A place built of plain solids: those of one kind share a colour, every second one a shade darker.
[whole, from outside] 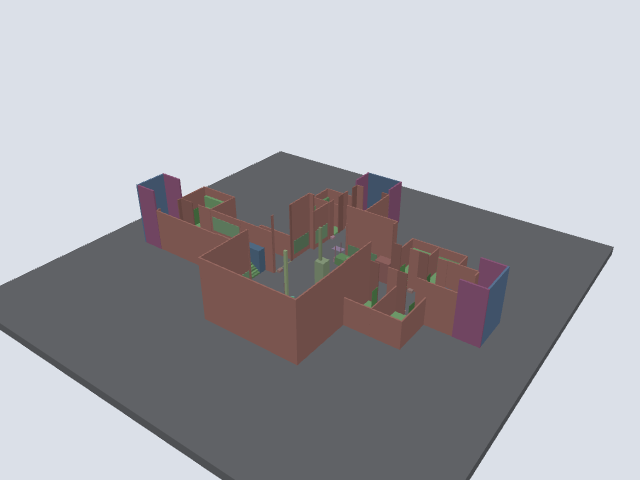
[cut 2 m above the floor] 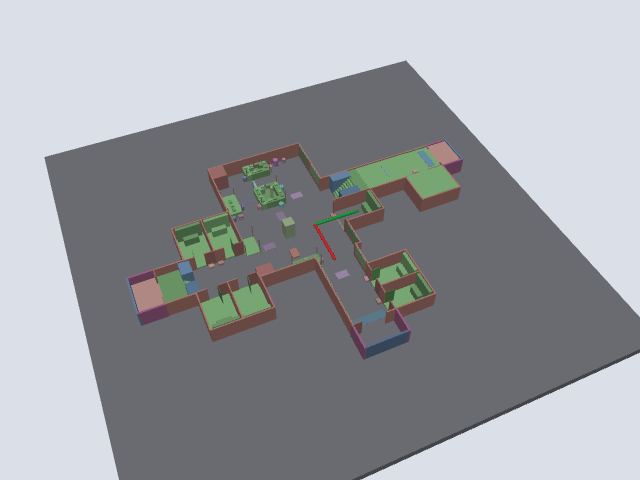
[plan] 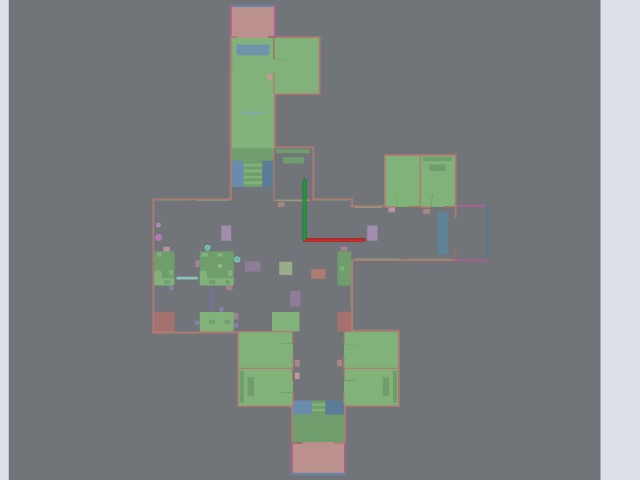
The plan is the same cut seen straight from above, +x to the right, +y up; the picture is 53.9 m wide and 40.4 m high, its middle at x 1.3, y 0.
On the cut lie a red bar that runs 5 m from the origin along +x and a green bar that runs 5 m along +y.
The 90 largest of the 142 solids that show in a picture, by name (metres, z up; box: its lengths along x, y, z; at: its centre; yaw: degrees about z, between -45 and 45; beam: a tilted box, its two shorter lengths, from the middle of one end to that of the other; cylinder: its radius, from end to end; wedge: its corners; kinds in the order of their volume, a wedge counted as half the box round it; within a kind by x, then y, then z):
{
 "piece_1": {"box": [1.7, 0.62, 0.95], "at": [-11.79, -3.53, 0.42]},
 "piece_2": {"box": [1.66, 2.86, 0.17], "at": [-11.79, -2.39, 0.04]},
 "piece_3": {"box": [1.7, 0.62, 0.95], "at": [-11.79, -1.25, 0.42]},
 "piece_4": {"box": [0.62, 1.66, 0.95], "at": [-11.25, -2.39, 0.42]},
 "piece_5": {"box": [2.86, 1.65, 0.95], "at": [-7.39, -6.88, 0.42]},
 "piece_6": {"box": [2.86, 0.62, 0.95], "at": [-7.39, -3.53, 0.42]},
 "piece_7": {"box": [2.82, 2.86, 0.17], "at": [-7.39, -2.39, 0.04]},
 "piece_8": {"box": [2.86, 0.62, 0.95], "at": [-7.39, -1.25, 0.42]},
 "piece_9": {"box": [0.62, 1.66, 0.95], "at": [-6.27, -2.39, 0.42]},
 "piece_10": {"box": [0.35, 2.69, 2.05], "at": [-5.27, -12.35, 1.14]},
 "piece_11": {"box": [0.35, 2.7, 2.05], "at": [-5.27, -9.26, 1.14]},
 "piece_12": {"box": [0.55, 1.59, 0.95], "at": [-4.52, -12.35, 0.58]},
 "piece_13": {"box": [0.55, 1.6, 0.95], "at": [-4.52, -9.26, 0.58]},
 "piece_14": {"box": [1.59, 0.25, 1.91], "at": [-4.36, 6.55, 0.9]},
 "piece_15": {"box": [3.56, 1.04, 1.91], "at": [-4.36, 7.19, 0.9]},
 "piece_16": {"box": [3.56, 9.29, 1.91], "at": [-4.36, 12.36, 0.9]},
 "piece_17": {"box": [4.55, 3.1, 0.21], "at": [-3.25, -12.35, 0.06]},
 "piece_18": {"box": [4.55, 3.1, 0.21], "at": [-3.25, -9.26, 0.06]},
 "piece_19": {"box": [1.75, 0.55, 0.95], "at": [-0.95, 6.72, 0.42]},
 "piece_20": {"box": [2.85, 0.35, 2.05], "at": [-0.95, 7.47, 0.97]},
 "piece_21": {"box": [3.77, 4.64, 2.07], "at": [-0.69, 14.68, 0.98]},
 "piece_22": {"box": [0.55, 3.14, 0.95], "at": [0.2, 14.68, 2.44]},
 "piece_23": {"box": [0.35, 4.24, 2.05], "at": [0.95, 14.68, 2.99]},
 "piece_24": {"box": [4.29, 2.32, 0.93], "at": [1.17, -15.84, 0.41]},
 "piece_25": {"box": [1.17, 2.9, 0.95], "at": [3.35, -2.39, 0.42]},
 "piece_26": {"box": [4.55, 3.1, 0.21], "at": [5.59, -12.35, 0.06]},
 "piece_27": {"box": [4.55, 3.1, 0.21], "at": [5.59, -9.26, 0.06]},
 "piece_28": {"box": [0.55, 1.59, 0.95], "at": [6.86, -12.35, 0.58]},
 "piece_29": {"box": [0.55, 1.6, 0.95], "at": [6.86, -9.26, 0.58]},
 "piece_30": {"box": [0.35, 2.69, 2.05], "at": [7.61, -12.35, 1.14]},
 "piece_31": {"box": [0.35, 2.7, 2.05], "at": [7.61, -9.26, 1.14]},
 "piece_32": {"box": [2.9, 4.3, 0.21], "at": [8.29, 4.93, 0.06]},
 "piece_33": {"box": [2.5, 0.35, 2.05], "at": [8.29, 6.83, 1.14]},
 "piece_34": {"box": [2.9, 4.3, 0.21], "at": [11.19, 4.93, 0.06]},
 "piece_35": {"box": [2.5, 0.35, 2.05], "at": [11.19, 6.83, 1.14]},
 "wall_1": {"box": [0.15, 11.35, 7.03], "at": [-12.72, -2.19, 3.46]},
 "wall_2": {"box": [6.66, 0.15, 7.03], "at": [-9.47, 3.42, 3.46]},
 "wall_3": {"box": [7.27, 0.15, 7.03], "at": [-9.16, -7.79, 3.46]},
 "wall_4": {"box": [0.15, 4.46, 5.11], "at": [-6.21, 5.53, 2.5]},
 "wall_5": {"box": [0.15, 9.48, 5.0], "at": [-6.21, 12.41, 2.45]},
 "wall_6": {"box": [0.15, 3.25, 3.21], "at": [-5.6, -12.43, 1.55]},
 "wall_7": {"box": [0.15, 3.07, 3.21], "at": [-5.6, -9.27, 1.55]},
 "wall_8": {"box": [4.67, 0.15, 3.21], "at": [-3.34, -13.98, 1.55]},
 "wall_9": {"box": [4.55, 0.12, 3.21], "at": [-3.25, -10.81, 1.55]},
 "wall_10": {"box": [4.55, 0.12, 7.03], "at": [-3.25, -7.71, 3.46]},
 "wall_11": {"box": [0.12, 4.38, 5.11], "at": [-2.58, 5.53, 2.5]},
 "wall_12": {"box": [0.12, 1.82, 5.07], "at": [-2.58, 13.27, 2.48]},
 "wall_13": {"box": [0.12, 1.82, 5.07], "at": [-2.58, 16.09, 2.48]},
 "wall_14": {"box": [0.15, 4.68, 5.0], "at": [-2.5, 10.02, 2.45]},
 "wall_15": {"box": [0.15, 3.25, 4.92], "at": [-1.05, -15.52, 2.41]},
 "wall_16": {"box": [3.4, 0.15, 3.05], "at": [-0.88, 7.79, 1.48]},
 "wall_17": {"box": [3.92, 0.15, 5.07], "at": [-0.62, 17.08, 2.48]},
 "wall_18": {"box": [3.9, 0.15, 5.07], "at": [-0.6, 12.29, 2.48]},
 "wall_19": {"box": [0.15, 4.5, 3.05], "at": [0.75, 5.62, 1.48]},
 "wall_20": {"box": [0.15, 4.94, 5.07], "at": [1.27, 14.68, 2.48]},
 "wall_21": {"box": [3.4, 0.15, 7.03], "at": [2.38, 3.42, 3.46]},
 "wall_22": {"box": [0.15, 3.25, 4.92], "at": [3.39, -15.52, 2.41]},
 "wall_23": {"box": [0.15, 6.13, 7.03], "at": [4.0, -4.68, 3.46]},
 "wall_24": {"box": [0.15, 0.71, 7.03], "at": [4.0, 3.13, 3.46]},
 "wall_25": {"box": [2.94, 0.15, 4.92], "at": [5.36, 2.85, 2.41]},
 "wall_26": {"box": [4.55, 0.12, 3.21], "at": [5.59, -10.81, 1.55]},
 "wall_27": {"box": [4.67, 0.15, 3.21], "at": [5.68, -13.98, 1.55]},
 "wall_28": {"box": [4.08, 0.15, 3.21], "at": [5.97, -7.63, 1.55]},
 "wall_29": {"box": [0.15, 4.42, 3.21], "at": [6.76, 5.02, 1.55]},
 "wall_30": {"box": [0.15, 3.25, 3.21], "at": [7.93, -12.43, 1.55]},
 "wall_31": {"box": [0.15, 3.25, 3.21], "at": [7.93, -9.18, 1.55]},
 "wall_32": {"box": [3.05, 0.15, 3.21], "at": [8.21, 7.15, 1.55]},
 "wall_33": {"box": [8.9, 0.15, 4.92], "at": [8.34, -1.69, 2.41]},
 "wall_34": {"box": [0.12, 4.3, 3.21], "at": [9.74, 4.93, 1.55]},
 "wall_35": {"box": [3.05, 0.15, 3.21], "at": [11.27, 7.15, 1.55]},
 "wall_36": {"box": [0.15, 1.05, 4.92], "at": [12.72, -1.25, 2.41]},
 "wall_37": {"box": [0.15, 4.45, 3.21], "at": [12.72, 5.0, 1.55]},
 "street_1": {"box": [3.56, 2.6, 1.91], "at": [-4.36, 18.3, 0.9]},
 "street_2": {"box": [4.29, 2.6, 0.93], "at": [1.17, -18.3, 0.41]},
 "wing_1": {"box": [0.2, 2.78, 7.41], "at": [-6.24, 18.41, 3.65]},
 "wing_2": {"box": [0.2, 2.78, 7.41], "at": [-2.48, 18.41, 3.65]},
 "wing_3": {"box": [0.2, 2.78, 6.43], "at": [-1.08, -18.41, 3.16]},
 "wing_4": {"box": [0.2, 2.78, 6.43], "at": [3.41, -18.41, 3.16]},
 "wing_5": {"box": [2.78, 0.2, 5.55], "at": [14.05, -1.72, 2.73]},
 "wing_6": {"box": [2.78, 0.2, 5.55], "at": [14.05, 2.88, 2.73]},
 "cheek_1": {"box": [0.99, 2.22, 2.85], "at": [-5.64, 5.56, 1.38]},
 "cheek_2": {"box": [0.99, 2.22, 2.85], "at": [-3.07, 5.56, 1.38]},
 "cheek_3": {"box": [1.58, 1.17, 1.88], "at": [-0.19, -14.09, 0.89]},
 "cheek_4": {"box": [1.58, 1.17, 1.88], "at": [2.52, -14.09, 0.89]},
 "opp_1": {"box": [3.96, 0.2, 7.41], "at": [-4.36, 19.7, 3.65]},
 "opp_2": {"box": [4.69, 0.2, 6.43], "at": [1.17, -19.7, 3.16]},
 "opp_3": {"box": [0.2, 4.79, 5.55], "at": [15.34, 0.58, 2.73]},
 "store_1": {"box": [1.7, 1.65, 2.45], "at": [-11.79, -6.88, 1.18]},
 "store_2": {"box": [1.17, 1.65, 2.45], "at": [3.35, -6.88, 1.18]},
 "pillar_1": {"box": [1.1, 1.1, 3.25], "at": [-1.59, -2.39, 1.57]}
}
